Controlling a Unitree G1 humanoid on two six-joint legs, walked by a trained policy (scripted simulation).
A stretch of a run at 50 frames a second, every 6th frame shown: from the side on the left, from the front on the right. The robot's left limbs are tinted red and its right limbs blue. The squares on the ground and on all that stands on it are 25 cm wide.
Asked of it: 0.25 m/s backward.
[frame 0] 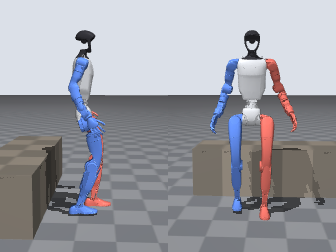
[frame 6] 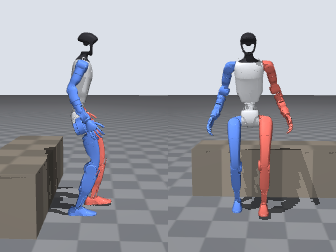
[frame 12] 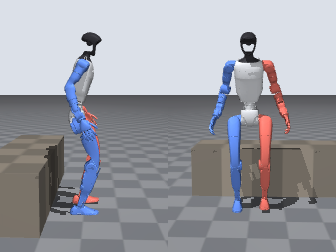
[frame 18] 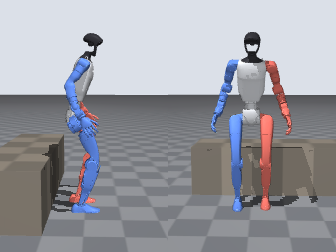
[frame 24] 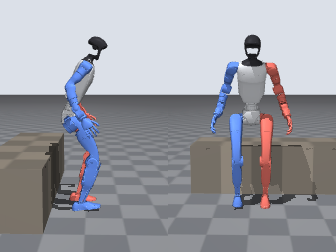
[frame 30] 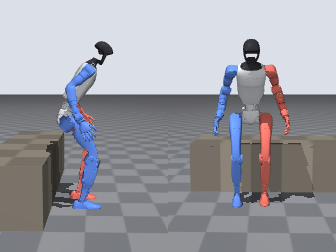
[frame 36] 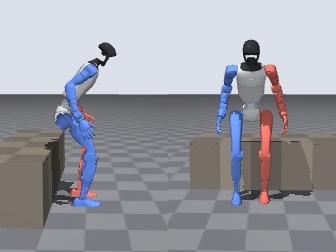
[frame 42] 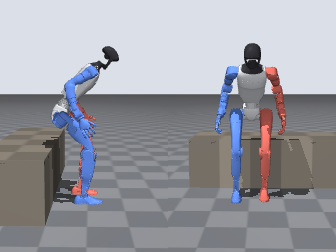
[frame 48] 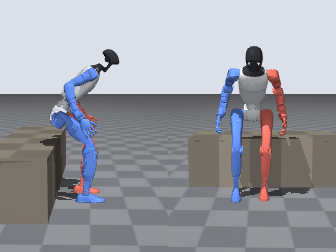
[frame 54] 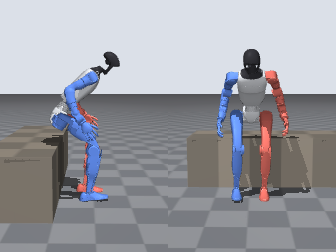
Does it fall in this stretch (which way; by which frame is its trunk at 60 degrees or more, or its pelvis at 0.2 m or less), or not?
no
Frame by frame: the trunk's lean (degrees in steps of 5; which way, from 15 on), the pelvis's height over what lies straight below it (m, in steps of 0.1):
0: 5, 0.8
6: 10, 0.8
12: 15 forward, 0.8
18: 15 forward, 0.8
24: 25 forward, 0.7
30: 35 forward, 0.7
36: 40 forward, 0.7
42: 45 forward, 0.7
48: 45 forward, 0.7
54: 50 forward, 0.7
